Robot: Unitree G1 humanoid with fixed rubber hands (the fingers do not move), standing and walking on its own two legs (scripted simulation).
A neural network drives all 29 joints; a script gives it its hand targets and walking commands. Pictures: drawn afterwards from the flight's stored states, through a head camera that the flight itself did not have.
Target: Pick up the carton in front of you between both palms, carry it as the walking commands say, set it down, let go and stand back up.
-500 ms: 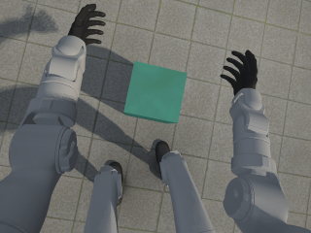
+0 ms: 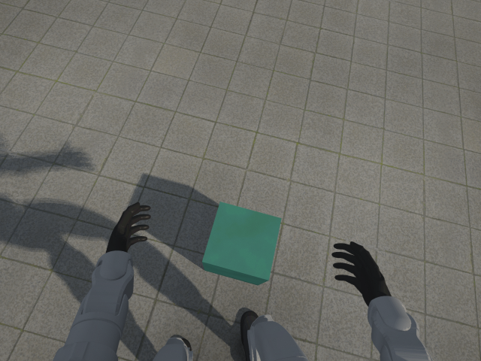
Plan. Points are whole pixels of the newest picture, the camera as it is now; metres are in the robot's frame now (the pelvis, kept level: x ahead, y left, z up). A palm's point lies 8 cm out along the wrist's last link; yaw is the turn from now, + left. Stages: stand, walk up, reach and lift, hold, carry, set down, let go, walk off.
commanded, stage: let go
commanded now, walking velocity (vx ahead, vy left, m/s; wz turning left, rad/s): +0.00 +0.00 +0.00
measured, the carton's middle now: (240, 246) +0.39 -0.08 -0.62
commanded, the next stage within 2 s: stand in 0.84 s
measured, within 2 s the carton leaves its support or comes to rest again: neither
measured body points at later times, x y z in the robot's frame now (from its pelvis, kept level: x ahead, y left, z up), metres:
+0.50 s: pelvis +0.03 +0.04 +0.03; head +0.06 +0.03 +0.48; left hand +0.21 +0.27 -0.04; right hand +0.20 -0.20 -0.04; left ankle -0.03 +0.15 -0.71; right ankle +0.04 -0.11 -0.71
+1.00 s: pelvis +0.02 +0.01 +0.02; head +0.02 -0.02 +0.47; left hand +0.16 +0.28 -0.06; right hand +0.17 -0.26 -0.07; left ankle -0.03 +0.15 -0.71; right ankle +0.04 -0.11 -0.71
